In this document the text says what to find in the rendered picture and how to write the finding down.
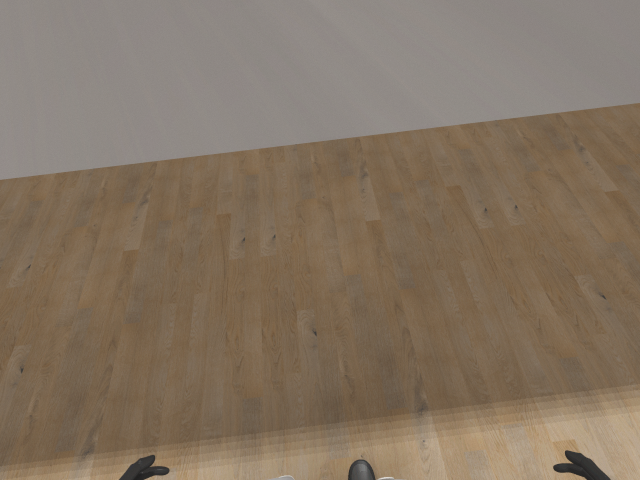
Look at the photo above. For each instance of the right robot foot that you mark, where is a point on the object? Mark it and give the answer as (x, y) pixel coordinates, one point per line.
(361, 470)

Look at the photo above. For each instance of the left robot hand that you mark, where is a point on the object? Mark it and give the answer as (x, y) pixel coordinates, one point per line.
(141, 469)

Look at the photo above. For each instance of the right robot hand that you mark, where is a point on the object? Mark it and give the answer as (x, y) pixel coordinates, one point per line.
(581, 466)

